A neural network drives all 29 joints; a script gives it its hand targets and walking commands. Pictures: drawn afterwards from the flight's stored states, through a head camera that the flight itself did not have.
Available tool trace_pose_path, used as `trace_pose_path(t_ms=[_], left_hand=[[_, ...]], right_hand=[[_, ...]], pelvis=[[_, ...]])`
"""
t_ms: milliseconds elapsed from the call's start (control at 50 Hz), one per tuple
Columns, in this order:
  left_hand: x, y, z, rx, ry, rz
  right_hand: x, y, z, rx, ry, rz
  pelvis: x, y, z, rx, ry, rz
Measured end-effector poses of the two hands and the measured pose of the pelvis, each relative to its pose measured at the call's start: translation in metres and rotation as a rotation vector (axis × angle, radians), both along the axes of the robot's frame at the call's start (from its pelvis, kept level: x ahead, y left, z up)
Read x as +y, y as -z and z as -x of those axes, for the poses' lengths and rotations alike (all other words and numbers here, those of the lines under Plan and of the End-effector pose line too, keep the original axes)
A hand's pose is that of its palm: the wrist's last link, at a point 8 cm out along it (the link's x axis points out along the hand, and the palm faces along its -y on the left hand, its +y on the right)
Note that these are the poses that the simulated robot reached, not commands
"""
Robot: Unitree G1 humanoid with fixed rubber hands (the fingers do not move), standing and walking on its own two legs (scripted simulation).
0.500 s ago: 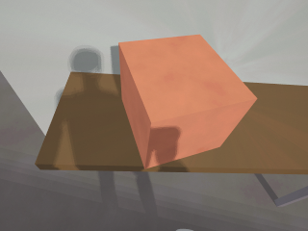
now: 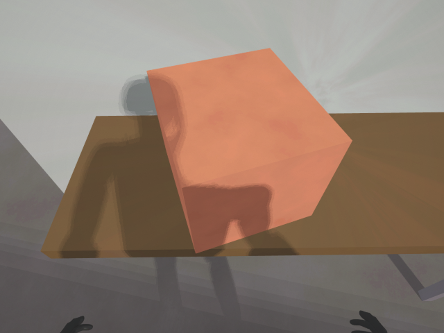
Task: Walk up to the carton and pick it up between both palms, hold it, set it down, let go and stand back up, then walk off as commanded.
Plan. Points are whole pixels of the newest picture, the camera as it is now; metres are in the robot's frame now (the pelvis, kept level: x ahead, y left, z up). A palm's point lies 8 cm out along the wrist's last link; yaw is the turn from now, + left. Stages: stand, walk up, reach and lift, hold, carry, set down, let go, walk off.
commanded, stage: walk up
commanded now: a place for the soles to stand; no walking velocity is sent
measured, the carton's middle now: (234, 147) +0.47 -0.02 +0.04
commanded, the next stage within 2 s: reach and lift in 1.66 s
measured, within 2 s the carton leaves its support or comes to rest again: neither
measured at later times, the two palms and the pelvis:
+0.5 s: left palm out of the picture +0.10 +0.29 -0.10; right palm out of the picture +0.08 -0.30 -0.12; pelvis +0.01 +0.00 +0.00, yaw +0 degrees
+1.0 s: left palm out of the picture +0.13 +0.30 -0.13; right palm out of the picture +0.14 -0.28 -0.10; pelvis +0.05 +0.02 +0.00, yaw +0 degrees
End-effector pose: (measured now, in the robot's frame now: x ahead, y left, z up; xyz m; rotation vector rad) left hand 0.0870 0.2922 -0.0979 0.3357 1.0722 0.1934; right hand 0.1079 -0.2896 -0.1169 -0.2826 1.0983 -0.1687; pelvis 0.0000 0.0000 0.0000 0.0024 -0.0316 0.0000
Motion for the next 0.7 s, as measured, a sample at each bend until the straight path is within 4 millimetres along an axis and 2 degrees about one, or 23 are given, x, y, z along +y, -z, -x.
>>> trace_pose_path(t_ms=[140, 400, 560, 620, 700], left_hand=[[-0.004, 0.003, -0.009, -0.029, 0.008, 0.02], [-0.005, 0.005, -0.009, -0.03, 0.008, 0.027], [-0.01, 0.005, -0.021, -0.013, 0.009, 0.017], [-0.011, 0.005, -0.023, -0.008, 0.012, 0.014], [-0.004, 0.009, -0.019, 0.025, 0.002, 0.016]], right_hand=[[-0.004, -0.003, 0.009, 0.025, 0.014, 0.019], [-0.006, -0.002, 0.018, 0.045, 0.025, 0.023], [-0.012, 0.006, 0.031, 0.112, 0.032, 0.006], [-0.013, 0.007, 0.026, 0.121, 0.031, 0.004], [-0.006, 0.004, 0.007, 0.092, 0.016, 0.008]], pelvis=[[0.0, 0.0, 0.002, -0.013, 0.0, 0.0], [0.0, 0.0, 0.002, -0.025, 0.0, 0.0], [-0.007, 0.002, -0.016, -0.007, 0.002, -0.006], [-0.008, 0.001, -0.024, 0.003, 0.004, -0.009], [-0.002, 0.002, -0.033, 0.01, 0.001, -0.003]])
